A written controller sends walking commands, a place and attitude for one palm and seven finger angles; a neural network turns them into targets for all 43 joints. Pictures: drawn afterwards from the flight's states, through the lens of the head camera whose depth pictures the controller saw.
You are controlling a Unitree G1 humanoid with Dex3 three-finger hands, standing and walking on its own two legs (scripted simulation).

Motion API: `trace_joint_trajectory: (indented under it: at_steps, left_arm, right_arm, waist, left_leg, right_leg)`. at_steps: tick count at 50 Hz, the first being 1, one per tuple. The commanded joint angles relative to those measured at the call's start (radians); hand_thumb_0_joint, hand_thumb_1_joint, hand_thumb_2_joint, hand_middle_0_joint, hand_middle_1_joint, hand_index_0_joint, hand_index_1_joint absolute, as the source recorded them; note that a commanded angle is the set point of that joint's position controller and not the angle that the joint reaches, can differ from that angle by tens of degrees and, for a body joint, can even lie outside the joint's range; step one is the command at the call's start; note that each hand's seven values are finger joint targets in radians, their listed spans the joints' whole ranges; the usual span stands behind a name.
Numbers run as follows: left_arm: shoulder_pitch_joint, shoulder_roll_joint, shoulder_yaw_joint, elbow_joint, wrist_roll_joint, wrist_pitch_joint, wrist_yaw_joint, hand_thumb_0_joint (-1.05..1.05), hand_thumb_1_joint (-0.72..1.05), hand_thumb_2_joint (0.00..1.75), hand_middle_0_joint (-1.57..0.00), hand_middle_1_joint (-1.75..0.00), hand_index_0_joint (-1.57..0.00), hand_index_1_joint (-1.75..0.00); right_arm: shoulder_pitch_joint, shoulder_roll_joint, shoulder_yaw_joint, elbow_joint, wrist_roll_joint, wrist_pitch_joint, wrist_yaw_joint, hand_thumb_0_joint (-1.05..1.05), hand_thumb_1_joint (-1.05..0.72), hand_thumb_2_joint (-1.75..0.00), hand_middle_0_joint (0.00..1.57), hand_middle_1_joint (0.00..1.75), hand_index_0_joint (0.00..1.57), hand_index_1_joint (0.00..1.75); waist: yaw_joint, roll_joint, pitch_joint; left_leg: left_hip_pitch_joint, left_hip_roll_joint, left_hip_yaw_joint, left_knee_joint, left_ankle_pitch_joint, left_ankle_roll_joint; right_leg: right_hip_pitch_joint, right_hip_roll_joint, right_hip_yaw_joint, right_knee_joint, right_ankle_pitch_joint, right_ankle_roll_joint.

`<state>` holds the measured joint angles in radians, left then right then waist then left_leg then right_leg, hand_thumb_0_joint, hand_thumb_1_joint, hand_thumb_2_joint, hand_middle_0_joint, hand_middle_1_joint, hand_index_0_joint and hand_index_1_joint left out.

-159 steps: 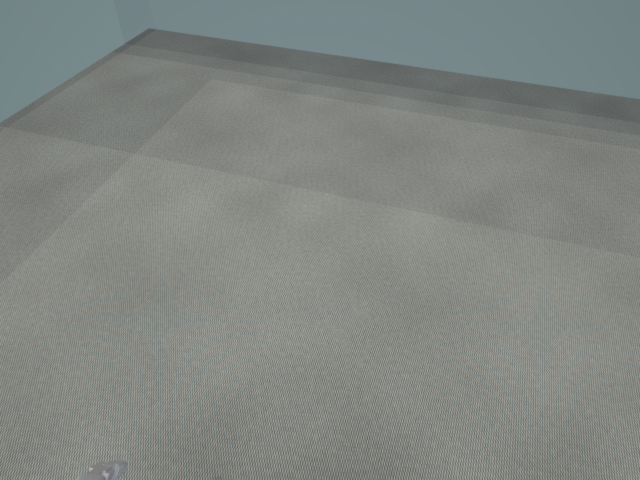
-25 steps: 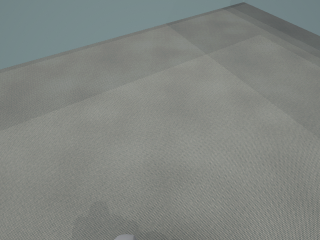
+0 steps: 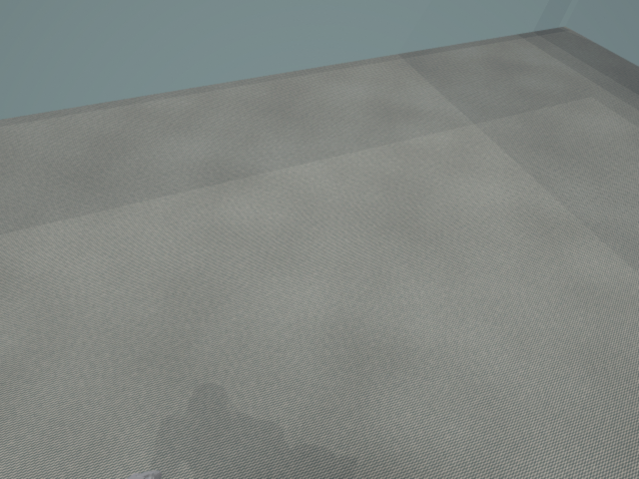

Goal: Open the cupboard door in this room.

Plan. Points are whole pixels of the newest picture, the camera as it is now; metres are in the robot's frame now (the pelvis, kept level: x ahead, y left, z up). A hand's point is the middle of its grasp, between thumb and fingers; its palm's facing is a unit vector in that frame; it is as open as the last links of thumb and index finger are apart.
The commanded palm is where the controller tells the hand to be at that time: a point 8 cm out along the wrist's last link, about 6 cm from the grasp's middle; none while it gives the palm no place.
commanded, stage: turn or walk to find it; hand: left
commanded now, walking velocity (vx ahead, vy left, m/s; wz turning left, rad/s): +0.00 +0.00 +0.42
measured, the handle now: out of the picture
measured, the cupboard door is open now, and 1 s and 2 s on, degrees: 0 0 0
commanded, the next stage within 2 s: none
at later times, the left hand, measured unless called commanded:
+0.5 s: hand out of the picture -0.05 +0.20 -0.19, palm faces +0.29 -0.93 -0.22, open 7.4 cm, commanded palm none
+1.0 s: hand out of the picture -0.05 +0.19 -0.15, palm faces +0.44 -0.86 -0.27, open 7.3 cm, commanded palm none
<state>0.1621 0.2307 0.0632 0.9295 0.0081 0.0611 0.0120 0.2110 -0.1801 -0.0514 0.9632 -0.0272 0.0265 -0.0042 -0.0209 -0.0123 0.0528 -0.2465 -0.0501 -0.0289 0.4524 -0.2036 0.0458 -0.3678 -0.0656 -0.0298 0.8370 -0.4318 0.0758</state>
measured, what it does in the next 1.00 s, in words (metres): steps on the spot, turning left: right foot, then left foot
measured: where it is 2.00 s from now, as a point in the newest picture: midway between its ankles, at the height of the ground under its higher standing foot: outside the picture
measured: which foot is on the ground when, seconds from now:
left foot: down 0.00-0.10, up 0.12-0.48, down 0.50-0.94, up 0.96-1.00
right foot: up 0.00-0.08, down 0.10-0.50, up 0.52-0.90, down 0.92-1.00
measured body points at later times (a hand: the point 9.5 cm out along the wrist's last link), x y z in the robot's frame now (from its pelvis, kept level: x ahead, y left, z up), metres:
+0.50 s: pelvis -0.03 +0.00 -0.01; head +0.00 +0.02 +0.43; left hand -0.06 +0.25 -0.17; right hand +0.10 -0.24 -0.15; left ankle -0.06 +0.11 -0.74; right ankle -0.01 -0.13 -0.74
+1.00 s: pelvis -0.06 -0.03 -0.01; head -0.03 -0.04 +0.44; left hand -0.08 +0.24 -0.13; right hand +0.10 -0.23 -0.17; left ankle -0.08 +0.10 -0.71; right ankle -0.01 -0.12 -0.74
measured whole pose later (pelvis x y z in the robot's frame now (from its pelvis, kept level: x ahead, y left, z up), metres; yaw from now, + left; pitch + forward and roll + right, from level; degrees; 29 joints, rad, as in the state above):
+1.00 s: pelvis -0.06 -0.03 -0.01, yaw +26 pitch -1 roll +1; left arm 0.19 0.18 0.04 0.89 0.02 0.02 0.01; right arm 0.22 -0.23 -0.08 0.96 -0.02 0.07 0.01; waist -0.02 0.05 0.05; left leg -0.42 -0.06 -0.07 0.82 -0.41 -0.01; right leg -0.24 -0.05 -0.10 0.57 -0.30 -0.01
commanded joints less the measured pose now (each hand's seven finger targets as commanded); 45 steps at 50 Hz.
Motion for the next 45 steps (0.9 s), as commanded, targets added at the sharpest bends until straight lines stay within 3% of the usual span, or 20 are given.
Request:
trace_joint_trajectory:
  at_steps: [1,3,4,5,6,8,9,10,19,21,23,24,25,26,28,31,37,41,44,45]
  left_arm:
    - [0.054,0.062,0.011,-0.072,-0.001,-0.038,0.015,0.0,0.9,0.9,-0.2,-0.3,-0.2,-0.3]
    - [0.121,0.089,0.018,-0.059,0.001,-0.052,0.02,0.0,0.9,0.9,-0.2,-0.3,-0.2,-0.3]
    - [0.139,0.161,0.03,-0.062,0.016,-0.065,0.028,0.0,0.9,0.9,-0.2,-0.3,-0.2,-0.3]
    - [0.126,0.224,0.039,-0.077,0.022,-0.064,0.028,0.0,0.9,0.9,-0.2,-0.3,-0.2,-0.3]
    - [0.11,0.202,0.044,-0.088,0.011,-0.063,0.032,0.0,0.9,0.9,-0.2,-0.3,-0.2,-0.3]
    - [0.013,0.148,0.026,-0.106,0.012,-0.062,0.027,0.0,0.9,0.9,-0.2,-0.3,-0.2,-0.3]
    - [-0.015,0.126,0.015,-0.109,0.012,-0.066,0.024,0.0,0.9,0.9,-0.2,-0.3,-0.2,-0.3]
    - [-0.007,0.116,0.012,-0.107,0.012,-0.071,0.024,0.0,0.9,0.9,-0.2,-0.3,-0.2,-0.3]
    - [0.134,0.185,0.036,-0.035,0.026,-0.064,0.023,0.0,0.9,0.9,-0.2,-0.3,-0.2,-0.3]
    - [0.124,0.191,0.038,-0.025,0.025,-0.059,0.021,0.0,0.9,0.9,-0.2,-0.3,-0.2,-0.3]
    - [0.102,0.184,0.039,-0.027,0.014,-0.05,0.019,0.0,0.9,0.9,-0.2,-0.3,-0.2,-0.3]
    - [0.117,0.147,0.035,-0.04,0.006,-0.043,0.015,0.0,0.9,0.9,-0.2,-0.3,-0.2,-0.3]
    - [0.109,0.08,0.017,-0.078,0.003,-0.04,0.008,0.0,0.9,0.9,-0.2,-0.3,-0.2,-0.3]
    - [0.039,0.086,0.006,-0.098,0.013,-0.028,0.015,0.0,0.9,0.9,-0.2,-0.3,-0.2,-0.3]
    - [-0.003,0.092,0.016,-0.074,0.008,-0.026,0.013,0.0,0.9,0.9,-0.2,-0.3,-0.2,-0.3]
    - [0.058,0.089,0.018,-0.035,0.008,-0.028,0.0,0.0,0.9,0.9,-0.2,-0.3,-0.2,-0.3]
    - [0.029,0.073,0.014,-0.062,0.007,-0.022,0.003,0.0,0.9,0.9,-0.2,-0.3,-0.2,-0.3]
    - [0.047,0.062,0.01,-0.075,0.004,-0.032,0.007,0.0,0.9,0.9,-0.2,-0.3,-0.2,-0.3]
    - [0.128,0.07,0.014,-0.06,0.001,-0.046,0.013,0.0,0.9,0.9,-0.2,-0.3,-0.2,-0.3]
    - [0.144,0.105,0.02,-0.058,0.006,-0.054,0.018,0.0,0.9,0.9,-0.2,-0.3,-0.2,-0.3]
  right_arm:
    - [0.008,-0.219,-0.058,-0.067,0.001,-0.006,-0.008,0.0,-0.9,-0.9,0.2,0.3,0.2,0.3]
    - [-0.011,-0.192,-0.054,-0.078,0.011,-0.005,-0.002,0.0,-0.9,-0.9,0.2,0.3,0.2,0.3]
    - [0.018,-0.133,-0.047,-0.091,0.021,-0.006,0.005,0.0,-0.9,-0.9,0.2,0.3,0.2,0.3]
    - [0.002,-0.111,-0.045,-0.117,0.015,-0.003,0.006,0.0,-0.9,-0.9,0.2,0.3,0.2,0.3]
    - [-0.016,-0.159,-0.058,-0.112,0.002,0.016,0.005,0.0,-0.9,-0.9,0.2,0.3,0.2,0.3]
    - [-0.011,-0.146,-0.061,-0.072,0.003,0.03,0.017,0.0,-0.9,-0.9,0.2,0.3,0.2,0.3]
    - [0.022,-0.135,-0.058,-0.053,0.001,0.03,0.022,0.0,-0.9,-0.9,0.2,0.3,0.2,0.3]
    - [0.036,-0.13,-0.054,-0.047,0.002,0.03,0.023,0.0,-0.9,-0.9,0.2,0.3,0.2,0.3]
    - [-0.085,-0.099,-0.027,-0.07,0.017,0.018,0.021,0.0,-0.9,-0.9,0.2,0.3,0.2,0.3]
    - [-0.057,-0.102,-0.025,-0.064,0.021,0.011,0.017,0.0,-0.9,-0.9,0.2,0.3,0.2,0.3]
    - [0.014,-0.126,-0.028,-0.046,0.016,0.001,0.016,0.0,-0.9,-0.9,0.2,0.3,0.2,0.3]
    - [0.048,-0.195,-0.041,-0.043,0.011,-0.011,0.016,0.0,-0.9,-0.9,0.2,0.3,0.2,0.3]
    - [0.088,-0.29,-0.061,-0.047,0.006,-0.015,0.012,0.0,-0.9,-0.9,0.2,0.3,0.2,0.3]
    - [0.13,-0.307,-0.066,-0.03,0.009,-0.011,0.003,0.0,-0.9,-0.9,0.2,0.3,0.2,0.3]
    - [0.067,-0.252,-0.051,-0.035,0.006,-0.015,-0.016,0.0,-0.9,-0.9,0.2,0.3,0.2,0.3]
    - [-0.029,-0.213,-0.035,-0.067,0.009,-0.022,-0.016,0.0,-0.9,-0.9,0.2,0.3,0.2,0.3]
    - [-0.005,-0.221,-0.045,-0.07,0.004,-0.012,-0.01,0.0,-0.9,-0.9,0.2,0.3,0.2,0.3]
    - [-0.019,-0.23,-0.054,-0.078,0.0,-0.004,-0.005,0.0,-0.9,-0.9,0.2,0.3,0.2,0.3]
    - [-0.04,-0.219,-0.057,-0.092,0.006,0.0,0.0,0.0,-0.9,-0.9,0.2,0.3,0.2,0.3]
    - [-0.036,-0.189,-0.054,-0.096,0.013,0.0,0.005,0.0,-0.9,-0.9,0.2,0.3,0.2,0.3]
  waist:
    - [0.014,0.15,-0.089]
    - [0.05,0.076,-0.113]
    - [0.05,-0.132,-0.131]
    - [0.058,-0.29,-0.08]
    - [0.062,-0.277,-0.074]
    - [0.012,-0.123,0.018]
    - [-0.011,-0.111,0.018]
    - [-0.007,-0.126,0.006]
    - [0.069,-0.183,-0.045]
    - [0.053,-0.197,-0.063]
    - [0.009,-0.134,-0.097]
    - [-0.008,0.039,-0.139]
    - [-0.023,0.311,-0.132]
    - [-0.055,0.265,-0.131]
    - [-0.035,0.226,-0.089]
    - [0.013,0.162,-0.076]
    - [-0.008,0.147,-0.058]
    - [-0.001,0.166,-0.071]
    - [0.042,0.148,-0.102]
    - [0.05,0.061,-0.1]
  left_leg:
    - [0.046,0.251,-0.295,-0.073,0.33,0.117]
    - [-0.088,0.182,-0.256,0.014,0.186,0.049]
    - [-0.254,0.077,-0.142,0.186,-0.037,-0.019]
    - [-0.338,-0.024,-0.015,0.396,-0.345,-0.068]
    - [-0.308,0.023,-0.065,0.559,-0.355,-0.065]
    - [-0.309,0.052,-0.051,0.731,-0.232,-0.073]
    - [-0.312,0.059,-0.033,0.752,-0.177,-0.084]
    - [-0.31,0.064,-0.016,0.753,-0.157,-0.094]
    - [-0.178,0.076,0.093,0.349,-0.263,-0.104]
    - [-0.103,0.064,0.118,0.221,-0.222,-0.095]
    - [0.057,0.07,0.12,0.008,-0.027,-0.079]
    - [0.199,0.185,-0.02,-0.076,0.149,-0.035]
    - [0.283,0.427,-0.319,-0.098,0.51,0.09]
    - [0.213,0.465,-0.322,-0.102,0.51,0.155]
    - [0.161,0.38,-0.261,-0.099,0.455,0.147]
    - [0.105,0.29,-0.152,-0.117,0.387,0.109]
    - [0.08,0.287,-0.23,-0.152,0.2,0.131]
    - [0.054,0.27,-0.276,-0.119,0.228,0.126]
    - [-0.042,0.219,-0.264,-0.043,0.186,0.079]
    - [-0.139,0.166,-0.232,0.024,0.091,0.033]
  right_leg:
    - [0.081,0.037,-0.006,-0.21,0.058,-0.014]
    - [0.281,0.003,0.011,-0.457,0.232,-0.024]
    - [0.411,-0.197,0.21,-0.556,0.237,-0.084]
    - [0.328,-0.4,0.372,-0.588,0.303,-0.197]
    - [0.214,-0.402,0.355,-0.603,0.263,-0.234]
    - [0.112,-0.288,0.217,-0.592,0.205,-0.209]
    - [0.128,-0.243,0.129,-0.567,0.26,-0.188]
    - [0.15,-0.231,0.09,-0.554,0.31,-0.184]
    - [0.273,-0.281,0.018,-0.441,0.627,-0.218]
    - [0.266,-0.28,-0.005,-0.389,0.658,-0.194]
    - [0.19,-0.247,-0.072,-0.285,0.557,-0.123]
    - [0.054,-0.184,-0.125,-0.134,0.372,-0.065]
    - [-0.179,-0.062,-0.149,0.062,-0.145,0.002]
    - [-0.166,-0.054,-0.055,0.196,-0.224,-0.007]
    - [-0.204,-0.058,0.012,0.29,-0.112,-0.01]
    - [-0.141,-0.048,0.002,0.262,0.007,-0.002]
    - [-0.092,-0.016,-0.001,0.083,-0.01,0.003]
    - [0.007,0.019,-0.014,-0.092,-0.004,-0.01]
    - [0.189,0.03,-0.024,-0.346,0.16,-0.018]
    - [0.298,-0.021,0.022,-0.463,0.211,-0.032]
